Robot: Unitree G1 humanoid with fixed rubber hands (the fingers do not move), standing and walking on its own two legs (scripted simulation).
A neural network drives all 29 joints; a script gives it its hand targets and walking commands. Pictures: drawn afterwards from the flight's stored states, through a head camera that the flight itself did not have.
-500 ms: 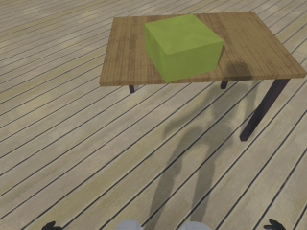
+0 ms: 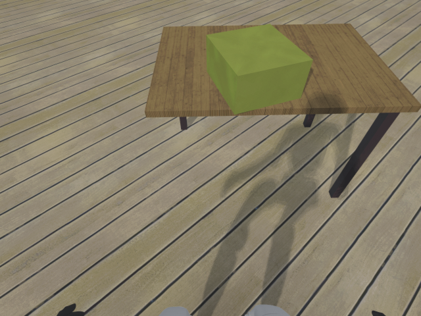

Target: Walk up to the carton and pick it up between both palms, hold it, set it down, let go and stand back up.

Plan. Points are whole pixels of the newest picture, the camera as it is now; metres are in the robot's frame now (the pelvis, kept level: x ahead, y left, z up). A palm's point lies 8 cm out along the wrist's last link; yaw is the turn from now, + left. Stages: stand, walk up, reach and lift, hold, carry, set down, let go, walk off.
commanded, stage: walk up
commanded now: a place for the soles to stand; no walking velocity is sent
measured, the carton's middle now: (253, 66) +0.88 -0.14 -0.01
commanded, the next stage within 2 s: none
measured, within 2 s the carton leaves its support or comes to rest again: neither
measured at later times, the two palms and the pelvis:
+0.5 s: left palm out of the picture +0.09 +0.32 -0.10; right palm out of the picture +0.07 -0.32 -0.09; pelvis +0.00 +0.00 +0.00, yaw +0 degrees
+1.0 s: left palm out of the picture +0.07 +0.33 -0.09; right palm out of the picture +0.06 -0.30 -0.10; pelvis -0.01 +0.00 +0.00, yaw +1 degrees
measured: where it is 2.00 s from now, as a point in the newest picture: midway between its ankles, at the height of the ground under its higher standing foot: (214, 309)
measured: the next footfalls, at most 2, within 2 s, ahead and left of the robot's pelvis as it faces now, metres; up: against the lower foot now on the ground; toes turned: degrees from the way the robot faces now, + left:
left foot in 1.06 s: +0.05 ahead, +0.17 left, +0.00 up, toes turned -3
right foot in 1.34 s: +0.21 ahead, -0.12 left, +0.00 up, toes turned -3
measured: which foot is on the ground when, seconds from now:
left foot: down 0.00-0.78, up 0.80-1.00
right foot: down 0.00-1.00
